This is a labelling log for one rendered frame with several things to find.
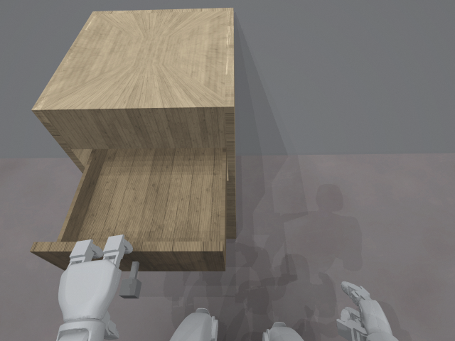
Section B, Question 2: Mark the left robot hand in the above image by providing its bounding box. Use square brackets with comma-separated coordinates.
[58, 234, 133, 340]

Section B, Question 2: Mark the robot left forearm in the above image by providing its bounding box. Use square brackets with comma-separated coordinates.
[56, 319, 106, 341]

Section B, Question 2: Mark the handle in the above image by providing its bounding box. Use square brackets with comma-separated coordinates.
[119, 261, 141, 298]

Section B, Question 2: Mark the left robot shin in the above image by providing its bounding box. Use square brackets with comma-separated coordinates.
[196, 308, 210, 315]

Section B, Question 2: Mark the cabinet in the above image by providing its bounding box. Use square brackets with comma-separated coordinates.
[31, 8, 236, 239]

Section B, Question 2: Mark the right robot hand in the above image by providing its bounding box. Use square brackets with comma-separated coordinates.
[336, 281, 393, 341]

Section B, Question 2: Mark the robot left thigh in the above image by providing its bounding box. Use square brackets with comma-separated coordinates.
[170, 313, 218, 341]

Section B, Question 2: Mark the drawer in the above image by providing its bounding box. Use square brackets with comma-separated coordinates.
[30, 148, 228, 271]

